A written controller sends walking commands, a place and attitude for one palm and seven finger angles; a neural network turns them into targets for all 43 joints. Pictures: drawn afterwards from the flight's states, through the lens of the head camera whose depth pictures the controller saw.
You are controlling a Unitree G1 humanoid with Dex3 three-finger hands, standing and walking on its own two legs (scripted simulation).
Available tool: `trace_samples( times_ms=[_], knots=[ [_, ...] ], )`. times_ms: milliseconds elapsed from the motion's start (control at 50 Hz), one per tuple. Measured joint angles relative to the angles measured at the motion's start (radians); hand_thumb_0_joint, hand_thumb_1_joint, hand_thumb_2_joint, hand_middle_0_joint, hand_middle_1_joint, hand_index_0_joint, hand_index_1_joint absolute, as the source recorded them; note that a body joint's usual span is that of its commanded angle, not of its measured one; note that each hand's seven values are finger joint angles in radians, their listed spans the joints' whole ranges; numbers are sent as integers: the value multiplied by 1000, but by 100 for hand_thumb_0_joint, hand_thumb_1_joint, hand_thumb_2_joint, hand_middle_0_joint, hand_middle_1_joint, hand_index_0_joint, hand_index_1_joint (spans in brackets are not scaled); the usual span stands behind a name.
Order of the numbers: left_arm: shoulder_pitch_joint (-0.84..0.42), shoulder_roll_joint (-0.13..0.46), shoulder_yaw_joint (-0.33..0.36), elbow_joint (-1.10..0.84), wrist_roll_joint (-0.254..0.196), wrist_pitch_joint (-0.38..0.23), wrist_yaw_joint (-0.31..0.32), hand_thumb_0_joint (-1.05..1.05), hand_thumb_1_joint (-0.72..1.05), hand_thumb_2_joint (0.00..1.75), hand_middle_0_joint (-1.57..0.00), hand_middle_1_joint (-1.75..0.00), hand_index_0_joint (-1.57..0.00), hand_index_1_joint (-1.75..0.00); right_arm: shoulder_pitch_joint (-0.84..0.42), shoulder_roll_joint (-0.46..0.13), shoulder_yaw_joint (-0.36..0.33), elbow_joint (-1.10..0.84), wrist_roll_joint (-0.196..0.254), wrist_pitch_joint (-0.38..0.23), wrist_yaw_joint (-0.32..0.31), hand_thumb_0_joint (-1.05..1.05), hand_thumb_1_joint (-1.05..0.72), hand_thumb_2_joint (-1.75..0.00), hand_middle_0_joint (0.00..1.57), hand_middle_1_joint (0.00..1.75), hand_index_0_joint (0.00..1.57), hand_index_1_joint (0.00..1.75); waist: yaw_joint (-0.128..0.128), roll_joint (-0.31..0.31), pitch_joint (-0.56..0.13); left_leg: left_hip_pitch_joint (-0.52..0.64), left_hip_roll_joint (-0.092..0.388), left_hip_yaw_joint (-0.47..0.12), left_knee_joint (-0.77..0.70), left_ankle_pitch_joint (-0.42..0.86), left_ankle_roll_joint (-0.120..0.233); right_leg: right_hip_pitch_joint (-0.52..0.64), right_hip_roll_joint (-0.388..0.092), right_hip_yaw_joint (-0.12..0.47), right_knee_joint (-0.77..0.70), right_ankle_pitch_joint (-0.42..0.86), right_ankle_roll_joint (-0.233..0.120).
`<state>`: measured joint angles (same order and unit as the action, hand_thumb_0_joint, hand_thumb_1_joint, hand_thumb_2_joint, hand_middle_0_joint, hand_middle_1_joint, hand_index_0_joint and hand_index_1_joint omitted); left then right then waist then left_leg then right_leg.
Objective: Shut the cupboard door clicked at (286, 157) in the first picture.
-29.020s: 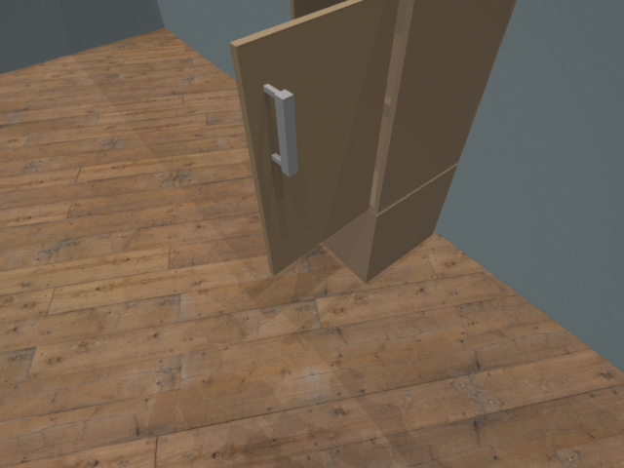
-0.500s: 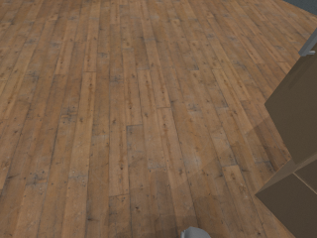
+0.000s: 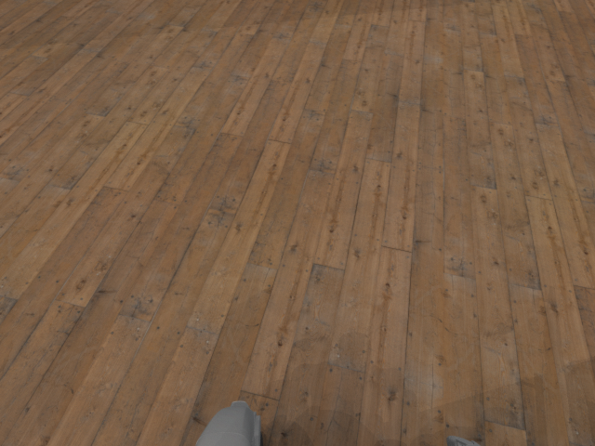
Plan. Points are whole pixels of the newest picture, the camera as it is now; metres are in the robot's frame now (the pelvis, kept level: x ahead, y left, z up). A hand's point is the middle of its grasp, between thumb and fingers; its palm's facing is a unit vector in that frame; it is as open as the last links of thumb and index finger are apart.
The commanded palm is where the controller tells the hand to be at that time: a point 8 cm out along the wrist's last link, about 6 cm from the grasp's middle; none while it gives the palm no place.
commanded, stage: walk to a spot facing it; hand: left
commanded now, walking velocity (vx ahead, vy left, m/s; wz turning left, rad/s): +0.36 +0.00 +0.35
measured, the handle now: out of the picture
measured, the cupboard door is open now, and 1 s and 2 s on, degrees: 58 58 58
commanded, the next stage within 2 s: turn to face it in 0.70 s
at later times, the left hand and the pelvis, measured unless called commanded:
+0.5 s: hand (186, 312) +0.33 +0.22 -0.15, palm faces +0.08 -0.98 -0.19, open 7.3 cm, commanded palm none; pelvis +0.22 +0.03 +0.00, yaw +5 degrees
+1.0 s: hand (202, 304) +0.36 +0.21 -0.19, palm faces +0.28 -0.94 -0.18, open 7.2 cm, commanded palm none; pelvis +0.43 +0.05 -0.02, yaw +12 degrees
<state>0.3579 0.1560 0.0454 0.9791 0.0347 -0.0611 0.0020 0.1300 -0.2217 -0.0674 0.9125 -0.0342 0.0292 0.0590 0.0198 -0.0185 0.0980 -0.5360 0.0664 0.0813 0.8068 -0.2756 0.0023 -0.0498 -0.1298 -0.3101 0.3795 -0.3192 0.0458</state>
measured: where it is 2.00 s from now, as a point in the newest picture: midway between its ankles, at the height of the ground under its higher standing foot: (281, 335)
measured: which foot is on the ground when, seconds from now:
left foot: up 0.00-0.08, down 0.10-0.58, up 0.60-0.96, down 0.98-1.00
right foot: down 0.00-0.08, up 0.10-0.56, down 0.58-1.00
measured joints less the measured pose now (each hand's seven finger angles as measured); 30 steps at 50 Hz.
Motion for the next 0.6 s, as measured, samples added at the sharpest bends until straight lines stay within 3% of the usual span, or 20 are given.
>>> trace_samples(
  times_ms=[60, 100, 160, 200, 320, 460, 560, 600],
  knots=[
    [40, 6, 0, 25, -3, 7, -2, 1, 91, 90, -21, -30, -21, -30, -45, 5, 11, -22, -1, -17, 1, 1, -91, -90, 20, 30, 20, 30, 23, -15, 20, 63, -25, 32, -141, -6, 29, 34, -29, -22, 59, -69, 33],
    [77, 5, 2, 43, -9, 20, -8, 1, 91, 90, -21, -30, -21, -30, -59, -3, 20, -49, -7, -42, -2, 1, -91, -90, 20, 30, 20, 30, 24, -4, 12, 116, -33, 39, -215, 70, 65, -15, -59, -7, 243, -141, 34],
    [43, 33, 8, 63, -11, 63, -9, 1, 91, 90, -21, -30, -21, -30, -64, 14, 32, -58, -3, -70, -28, 1, -91, -90, 20, 30, 20, 30, 21, -21, 34, 124, -49, 42, -119, 23, 78, -211, -43, 177, 677, -186, 0],
    [0, 46, 17, 59, -7, 72, -8, 1, 91, 90, -21, -30, -20, -30, -35, 26, 40, -48, -1, -74, -44, 1, -91, -90, 20, 30, 20, 30, 19, -21, 28, 171, -59, 35, -151, -5, 73, -323, -26, 227, 795, -131, -10],
    [-115, 57, 28, -9, -2, 64, -21, 1, 92, 90, -20, -30, -20, -30, 93, 44, 29, 31, 8, -76, -72, 0, -93, -90, 20, 30, 20, 30, -6, -11, -16, 336, -94, 2, -355, 31, 72, -504, -21, 273, 658, 69, -7],
    [-222, 54, 22, -51, -8, 63, -34, 1, 92, 90, -20, -30, -20, -30, 231, 44, 26, 123, 4, -74, -69, 0, -93, -90, 20, 30, 20, 30, -46, -13, -41, 495, -108, -24, -488, 3, 50, -502, 6, 275, 376, 208, -12],
    [-263, 50, 13, -66, -9, 49, -38, 1, 91, 90, -20, -30, -20, -30, 301, 53, 26, 171, 1, -70, -69, 1, -91, -90, 20, 30, 20, 30, -77, -1, -32, 558, -88, -33, -437, -108, 13, -385, 55, 247, 214, 179, -45],
    [-272, 41, 9, -69, -4, 20, -32, 0, 91, 90, -20, -30, -20, -30, 315, 55, 25, 193, 11, -65, -67, 1, -91, -90, 20, 30, 20, 30, -78, 16, -20, 494, -66, -54, -240, -178, 20, -338, 75, 231, 199, 140, -69]
  ],
)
